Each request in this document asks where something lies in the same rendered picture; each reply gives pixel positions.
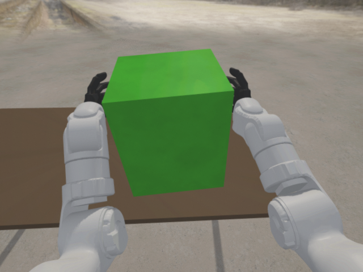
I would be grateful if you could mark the left robot upper arm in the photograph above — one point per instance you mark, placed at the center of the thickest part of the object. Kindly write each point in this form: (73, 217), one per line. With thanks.
(89, 241)

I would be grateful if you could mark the robot left hand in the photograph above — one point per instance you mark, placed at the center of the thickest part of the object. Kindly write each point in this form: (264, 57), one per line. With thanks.
(95, 88)

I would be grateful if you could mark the table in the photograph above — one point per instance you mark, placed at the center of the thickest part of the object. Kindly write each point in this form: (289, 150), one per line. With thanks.
(32, 173)

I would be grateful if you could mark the robot left forearm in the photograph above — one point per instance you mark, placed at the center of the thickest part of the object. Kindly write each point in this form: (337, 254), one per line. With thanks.
(86, 160)

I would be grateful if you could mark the robot right hand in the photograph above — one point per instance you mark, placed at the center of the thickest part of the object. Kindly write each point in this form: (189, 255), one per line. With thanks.
(240, 85)

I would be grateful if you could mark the right robot upper arm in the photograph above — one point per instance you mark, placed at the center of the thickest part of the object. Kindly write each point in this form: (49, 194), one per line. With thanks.
(307, 222)

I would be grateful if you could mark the carton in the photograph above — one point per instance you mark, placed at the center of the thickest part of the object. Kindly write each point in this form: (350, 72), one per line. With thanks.
(170, 116)

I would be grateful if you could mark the robot right forearm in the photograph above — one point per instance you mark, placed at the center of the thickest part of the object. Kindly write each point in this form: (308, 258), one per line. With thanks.
(282, 171)

